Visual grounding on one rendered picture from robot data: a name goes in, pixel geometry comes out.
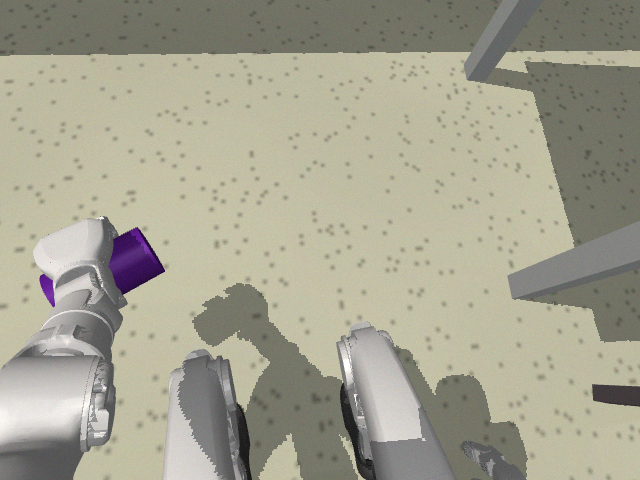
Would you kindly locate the left robot hand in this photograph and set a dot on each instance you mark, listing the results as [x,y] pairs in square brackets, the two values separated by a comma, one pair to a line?
[89,239]

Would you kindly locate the right robot hand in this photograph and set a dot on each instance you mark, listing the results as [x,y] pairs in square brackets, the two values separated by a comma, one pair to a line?
[492,462]

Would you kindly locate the right robot foot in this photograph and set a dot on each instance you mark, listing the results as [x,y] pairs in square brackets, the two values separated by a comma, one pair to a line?
[365,466]

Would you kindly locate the left robot foot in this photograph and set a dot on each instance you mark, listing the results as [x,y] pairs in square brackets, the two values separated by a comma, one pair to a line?
[244,442]

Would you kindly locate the left robot arm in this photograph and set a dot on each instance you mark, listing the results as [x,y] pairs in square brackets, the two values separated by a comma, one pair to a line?
[57,397]

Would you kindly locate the can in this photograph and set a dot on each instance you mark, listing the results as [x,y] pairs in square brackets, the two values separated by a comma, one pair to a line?
[133,262]

